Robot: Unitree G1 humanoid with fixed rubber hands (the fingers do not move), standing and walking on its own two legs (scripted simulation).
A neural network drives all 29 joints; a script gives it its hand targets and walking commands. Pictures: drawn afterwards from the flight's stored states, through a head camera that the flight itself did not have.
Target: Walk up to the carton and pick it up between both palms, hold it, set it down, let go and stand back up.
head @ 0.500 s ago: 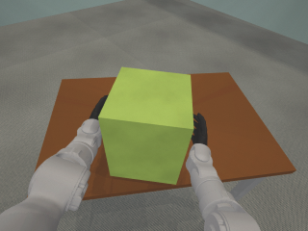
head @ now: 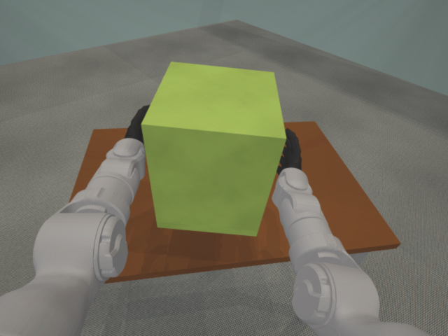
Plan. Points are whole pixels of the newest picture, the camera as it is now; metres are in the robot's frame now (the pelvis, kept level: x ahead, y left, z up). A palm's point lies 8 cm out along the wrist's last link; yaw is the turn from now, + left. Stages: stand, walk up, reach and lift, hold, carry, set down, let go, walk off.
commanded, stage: reach and lift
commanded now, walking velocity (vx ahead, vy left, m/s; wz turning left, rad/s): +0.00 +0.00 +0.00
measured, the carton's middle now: (214, 151) +0.43 -0.04 +0.14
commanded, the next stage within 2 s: hold in 1.86 s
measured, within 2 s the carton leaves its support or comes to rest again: neither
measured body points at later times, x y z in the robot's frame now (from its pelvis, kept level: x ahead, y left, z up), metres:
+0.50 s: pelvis +0.00 -0.01 +0.00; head -0.03 +0.00 +0.45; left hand +0.43 +0.13 +0.16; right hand +0.41 -0.16 +0.15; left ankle +0.03 +0.12 -0.74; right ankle +0.02 -0.15 -0.74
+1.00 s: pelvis +0.03 -0.01 +0.00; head -0.02 +0.00 +0.45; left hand +0.40 +0.13 +0.15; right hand +0.39 -0.16 +0.14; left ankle +0.03 +0.12 -0.74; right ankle +0.02 -0.15 -0.74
